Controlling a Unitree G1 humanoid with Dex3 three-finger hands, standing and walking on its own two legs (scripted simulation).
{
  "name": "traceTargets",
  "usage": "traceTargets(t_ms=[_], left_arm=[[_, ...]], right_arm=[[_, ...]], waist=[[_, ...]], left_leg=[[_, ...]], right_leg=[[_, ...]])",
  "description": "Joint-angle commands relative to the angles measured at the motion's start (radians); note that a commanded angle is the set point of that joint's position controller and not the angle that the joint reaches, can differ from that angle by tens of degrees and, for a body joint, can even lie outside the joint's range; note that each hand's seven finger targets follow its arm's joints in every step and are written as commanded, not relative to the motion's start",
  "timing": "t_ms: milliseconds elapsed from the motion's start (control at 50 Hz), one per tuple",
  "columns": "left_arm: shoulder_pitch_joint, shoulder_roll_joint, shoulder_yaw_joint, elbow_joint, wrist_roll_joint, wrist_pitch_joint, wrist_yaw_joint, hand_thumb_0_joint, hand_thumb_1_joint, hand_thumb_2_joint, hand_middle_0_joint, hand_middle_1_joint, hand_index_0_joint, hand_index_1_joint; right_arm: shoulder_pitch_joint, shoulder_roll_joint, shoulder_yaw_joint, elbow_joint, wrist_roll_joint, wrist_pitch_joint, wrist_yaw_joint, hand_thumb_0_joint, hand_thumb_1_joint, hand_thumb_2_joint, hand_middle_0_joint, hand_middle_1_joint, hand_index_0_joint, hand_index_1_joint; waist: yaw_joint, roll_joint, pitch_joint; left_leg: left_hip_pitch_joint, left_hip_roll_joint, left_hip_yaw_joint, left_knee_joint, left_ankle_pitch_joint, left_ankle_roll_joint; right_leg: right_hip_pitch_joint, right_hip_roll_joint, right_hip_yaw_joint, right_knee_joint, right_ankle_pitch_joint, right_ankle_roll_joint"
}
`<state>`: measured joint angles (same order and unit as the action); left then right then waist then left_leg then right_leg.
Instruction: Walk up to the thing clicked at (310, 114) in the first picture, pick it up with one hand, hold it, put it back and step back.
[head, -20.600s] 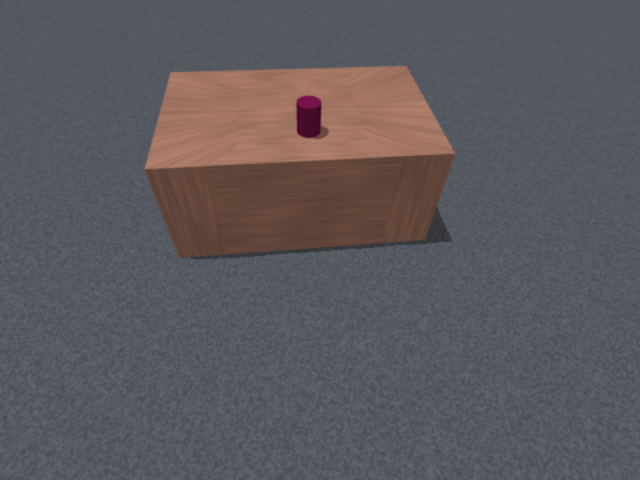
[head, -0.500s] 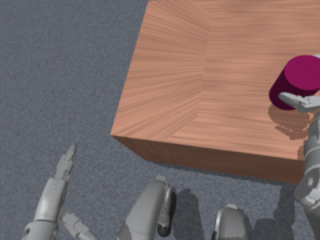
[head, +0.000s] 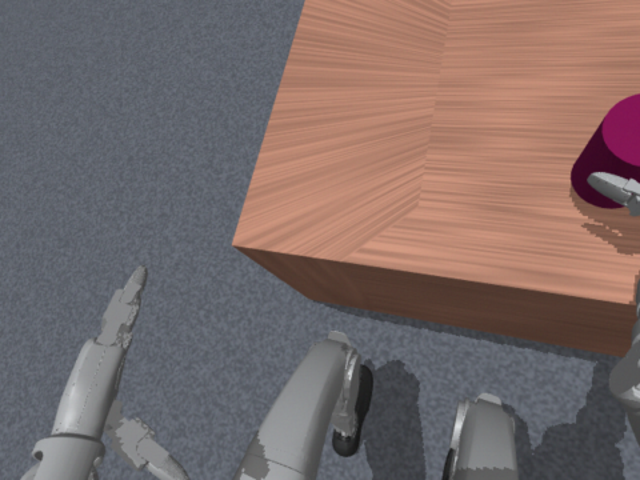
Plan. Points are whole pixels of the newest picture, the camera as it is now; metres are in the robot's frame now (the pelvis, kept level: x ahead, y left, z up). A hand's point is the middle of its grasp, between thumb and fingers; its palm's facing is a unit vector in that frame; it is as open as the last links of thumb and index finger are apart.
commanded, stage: lower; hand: right
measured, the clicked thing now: (627, 156) +0.54 -0.20 -0.05
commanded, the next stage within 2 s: loosen in 0.34 s
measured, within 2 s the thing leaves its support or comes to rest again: rests again in 0.68 s
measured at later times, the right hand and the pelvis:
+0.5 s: hand out of the picture +0.54 -0.22 -0.06, palm faces +0.27 +0.96 +0.00, open 11.4 cm; pelvis -0.01 +0.00 -0.02, yaw +0 degrees
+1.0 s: hand out of the picture +0.54 -0.22 -0.06, palm faces +0.27 +0.96 +0.00, open 13.2 cm; pelvis -0.01 +0.00 -0.02, yaw +0 degrees
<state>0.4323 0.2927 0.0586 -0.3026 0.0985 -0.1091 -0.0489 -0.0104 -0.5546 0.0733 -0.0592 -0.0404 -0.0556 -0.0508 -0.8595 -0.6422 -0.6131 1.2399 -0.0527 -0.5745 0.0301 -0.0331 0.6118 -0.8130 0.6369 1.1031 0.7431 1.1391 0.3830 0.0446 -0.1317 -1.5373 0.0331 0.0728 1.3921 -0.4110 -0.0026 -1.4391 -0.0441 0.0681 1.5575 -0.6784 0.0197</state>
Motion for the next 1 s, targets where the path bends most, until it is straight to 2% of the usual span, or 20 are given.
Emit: traceTargets(t_ms=[0,40,80,200,240,300,360,420,480,540,620,640,680,720,760,800,820,880,920,980], left_arm=[[0.085,0.217,0.182,-0.174,-0.005,-0.043,0.028,0.000,-0.583,0.073,-0.052,-0.040,-0.038,-0.054],[0.083,0.207,0.183,-0.177,-0.008,-0.045,0.025,0.000,-0.580,0.070,-0.052,-0.040,-0.039,-0.054],[0.075,0.185,0.151,-0.188,-0.011,-0.049,0.021,0.000,-0.581,0.069,-0.052,-0.037,-0.037,-0.053],[0.075,0.221,0.190,-0.222,-0.012,-0.054,0.025,0.000,-0.582,0.074,-0.050,-0.037,-0.035,-0.052],[0.091,0.213,0.181,-0.183,-0.013,-0.050,0.022,0.000,-0.582,0.073,-0.049,-0.037,-0.034,-0.053],[0.085,0.219,0.194,-0.212,-0.016,-0.057,0.021,0.000,-0.587,0.073,-0.049,-0.035,-0.032,-0.052],[0.085,0.226,0.197,-0.245,-0.017,-0.055,0.023,0.000,-0.581,0.069,-0.049,-0.035,-0.035,-0.050],[0.090,0.207,0.182,-0.242,-0.021,-0.059,0.022,0.000,-0.582,0.067,-0.050,-0.035,-0.035,-0.051],[0.099,0.218,0.196,-0.233,-0.023,-0.061,0.023,0.000,-0.540,0.039,-0.057,-0.045,-0.056,-0.045],[0.107,0.223,0.203,-0.231,-0.022,-0.063,0.022,0.000,-0.533,0.036,-0.059,-0.049,-0.061,-0.046],[0.089,0.223,0.202,-0.250,-0.026,-0.066,0.023,0.000,-0.546,0.046,-0.059,-0.048,-0.058,-0.048],[0.100,0.220,0.200,-0.243,-0.024,-0.065,0.022,0.000,-0.557,0.058,-0.057,-0.045,-0.051,-0.050],[0.121,0.217,0.200,-0.229,-0.022,-0.064,0.022,0.000,-0.564,0.064,-0.057,-0.045,-0.049,-0.053],[0.108,0.219,0.201,-0.238,-0.025,-0.064,0.021,0.000,-0.571,0.068,-0.056,-0.043,-0.046,-0.054],[0.115,0.220,0.202,-0.231,-0.026,-0.063,0.022,0.000,-0.572,0.068,-0.058,-0.045,-0.048,-0.055],[0.115,0.221,0.204,-0.229,-0.022,-0.062,0.019,0.000,-0.575,0.069,-0.057,-0.045,-0.047,-0.056],[0.114,0.215,0.201,-0.224,-0.023,-0.060,0.018,0.000,-0.583,0.073,-0.058,-0.045,-0.045,-0.059],[0.099,0.221,0.203,-0.243,-0.023,-0.059,0.019,0.000,-0.584,0.072,-0.058,-0.045,-0.045,-0.059],[0.108,0.217,0.197,-0.235,-0.022,-0.058,0.017,0.000,-0.586,0.073,-0.057,-0.045,-0.043,-0.060],[0.097,0.222,0.203,-0.258,-0.024,-0.061,0.021,0.000,-0.585,0.071,-0.057,-0.045,-0.043,-0.060]], right_arm=[[-0.340,-0.251,-0.011,-0.194,0.003,-0.074,-0.007,0.000,-0.003,-1.285,1.186,1.395,1.251,1.395],[-0.340,-0.227,-0.006,-0.174,0.003,-0.076,-0.013,0.000,0.000,-1.292,1.189,1.401,1.255,1.402],[-0.355,-0.224,0.003,-0.188,0.001,-0.082,-0.010,0.000,-0.007,-1.299,1.197,1.409,1.262,1.410],[-0.398,-0.294,-0.007,-0.251,-0.011,-0.090,-0.008,0.000,0.039,-1.235,1.140,1.344,1.203,1.344],[-0.344,-0.254,-0.002,-0.195,-0.002,-0.080,-0.003,0.000,0.043,-1.249,1.150,1.360,1.215,1.360],[-0.363,-0.286,-0.021,-0.218,-0.002,-0.080,-0.004,0.000,0.024,-1.259,1.165,1.371,1.229,1.372],[-0.367,-0.297,-0.024,-0.242,-0.008,-0.074,-0.002,0.000,0.045,-1.265,1.159,1.376,1.226,1.376],[-0.347,-0.260,-0.006,-0.196,-0.004,-0.068,0.001,0.000,0.035,-1.243,1.142,1.350,1.206,1.350],[-0.376,-0.313,-0.029,-0.262,-0.005,-0.069,-0.003,0.000,0.157,-1.003,1.114,1.149,1.159,1.149],[-0.359,-0.274,-0.005,-0.233,-0.002,-0.064,-0.002,0.000,0.264,-0.763,1.052,0.986,1.090,0.987],[-0.361,-0.279,-0.004,-0.257,-0.005,-0.059,-0.003,0.000,0.391,-0.510,0.991,0.794,1.018,0.794],[-0.370,-0.277,-0.002,-0.255,-0.005,-0.056,-0.002,0.000,0.449,-0.554,0.911,0.790,0.938,0.790],[-0.371,-0.278,-0.002,-0.251,-0.006,-0.052,-0.004,0.000,0.499,-0.454,0.828,0.692,0.860,0.693],[-0.338,-0.264,-0.002,-0.223,-0.002,-0.047,-0.004,0.000,0.481,-0.401,0.762,0.622,0.789,0.623],[-0.347,-0.254,0.005,-0.222,-0.007,-0.046,-0.001,0.000,0.499,-0.341,0.748,0.573,0.771,0.574],[-0.346,-0.250,0.007,-0.226,-0.010,-0.045,-0.004,0.000,0.518,-0.306,0.667,0.515,0.690,0.515],[-0.328,-0.234,0.009,-0.188,-0.011,-0.043,-0.004,0.000,0.499,-0.301,0.652,0.501,0.673,0.501],[-0.365,-0.273,-0.016,-0.234,-0.008,-0.047,-0.009,0.000,0.486,-0.296,0.602,0.473,0.623,0.473],[-0.347,-0.242,-0.003,-0.191,-0.005,-0.045,-0.005,0.000,0.465,-0.296,0.553,0.449,0.572,0.449],[-0.370,-0.285,-0.014,-0.239,-0.013,-0.052,-0.009,0.000,0.419,-0.285,0.492,0.406,0.507,0.407]], waist=[[-0.008,-0.383,-0.593],[0.003,-0.345,-0.563],[-0.001,-0.355,-0.558],[0.001,-0.415,-0.648],[-0.002,-0.404,-0.591],[0.005,-0.410,-0.633],[0.004,-0.380,-0.639],[0.011,-0.361,-0.586],[-0.008,-0.411,-0.627],[0.015,-0.396,-0.615],[0.004,-0.409,-0.627],[0.003,-0.412,-0.635],[0.005,-0.413,-0.616],[-0.002,-0.396,-0.605],[0.013,-0.402,-0.598],[0.001,-0.402,-0.588],[0.012,-0.386,-0.554],[-0.004,-0.389,-0.591],[0.010,-0.369,-0.567],[0.003,-0.383,-0.610]], left_leg=[[0.476,-0.045,-0.033,-0.078,0.218,0.037],[0.476,-0.045,-0.032,-0.081,0.193,0.036],[0.463,-0.043,-0.031,-0.073,0.171,0.036],[0.457,-0.043,-0.033,-0.053,0.187,0.037],[0.437,-0.043,-0.030,-0.047,0.185,0.039],[0.461,-0.040,-0.038,-0.039,0.219,0.037],[0.502,-0.035,-0.054,-0.049,0.208,0.034],[0.487,-0.036,-0.051,-0.051,0.162,0.033],[0.453,-0.037,-0.049,-0.038,0.170,0.034],[0.453,-0.040,-0.044,-0.037,0.178,0.034],[0.443,-0.039,-0.038,-0.033,0.174,0.035],[0.437,-0.040,-0.037,-0.033,0.175,0.035],[0.426,-0.042,-0.034,-0.039,0.162,0.035],[0.440,-0.041,-0.033,-0.034,0.168,0.037],[0.405,-0.042,-0.028,-0.024,0.180,0.036],[0.394,-0.043,-0.025,-0.025,0.176,0.038],[0.392,-0.042,-0.023,-0.024,0.180,0.039],[0.407,-0.041,-0.028,-0.020,0.171,0.037],[0.406,-0.043,-0.026,-0.024,0.165,0.038],[0.435,-0.040,-0.034,-0.022,0.171,0.036]], right_leg=[[0.312,0.016,-0.005,-0.208,0.446,-0.007],[0.259,0.019,-0.005,-0.208,0.383,-0.012],[0.251,0.019,-0.005,-0.213,0.354,-0.012],[0.310,0.015,-0.002,-0.185,0.402,-0.009],[0.287,0.015,-0.003,-0.187,0.409,-0.006],[0.269,0.017,-0.008,-0.163,0.421,-0.008],[0.218,0.022,-0.016,-0.157,0.354,-0.015],[0.167,0.025,-0.015,-0.164,0.294,-0.016],[0.228,0.021,-0.015,-0.157,0.332,-0.013],[0.221,0.020,-0.013,-0.155,0.339,-0.014],[0.245,0.019,-0.010,-0.161,0.352,-0.011],[0.256,0.019,-0.009,-0.158,0.360,-0.011],[0.250,0.019,-0.008,-0.162,0.348,-0.011],[0.224,0.020,-0.008,-0.164,0.342,-0.010],[0.256,0.018,-0.003,-0.155,0.385,-0.008],[0.258,0.015,-0.002,-0.158,0.402,-0.007],[0.235,0.018,-0.002,-0.156,0.390,-0.007],[0.231,0.018,-0.003,-0.160,0.370,-0.010],[0.210,0.021,-0.005,-0.159,0.352,-0.011],[0.214,0.022,-0.009,-0.155,0.342,-0.014]])
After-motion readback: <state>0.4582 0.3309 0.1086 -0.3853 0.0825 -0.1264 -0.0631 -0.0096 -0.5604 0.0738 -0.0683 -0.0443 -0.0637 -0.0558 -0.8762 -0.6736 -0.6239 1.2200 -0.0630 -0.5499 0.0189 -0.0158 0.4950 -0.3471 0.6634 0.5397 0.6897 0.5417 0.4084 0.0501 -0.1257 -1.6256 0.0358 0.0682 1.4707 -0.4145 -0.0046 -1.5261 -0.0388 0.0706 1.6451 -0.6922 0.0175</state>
